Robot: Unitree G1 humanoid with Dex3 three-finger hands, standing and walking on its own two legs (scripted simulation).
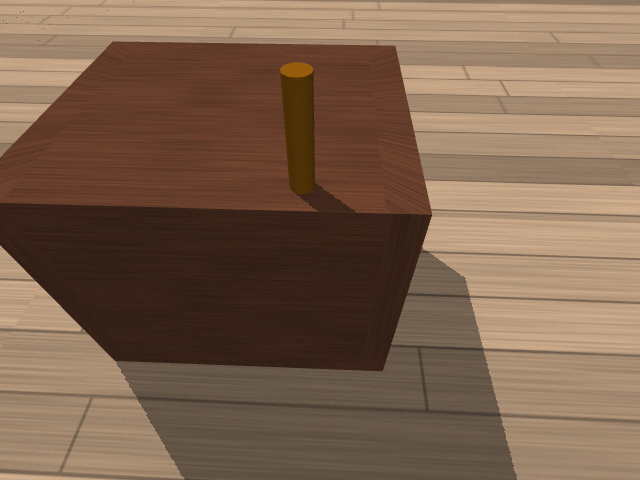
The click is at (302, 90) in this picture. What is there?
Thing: slim round
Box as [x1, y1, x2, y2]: [280, 62, 314, 193]
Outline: 294,62 285,64 280,68 289,186 291,190 296,193 307,193 311,191 314,187 312,67 305,63
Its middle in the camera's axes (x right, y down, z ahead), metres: -0.04 -0.19 +0.68
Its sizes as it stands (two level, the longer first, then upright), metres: 0.052 0.052 0.236
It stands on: a support 0.75 m high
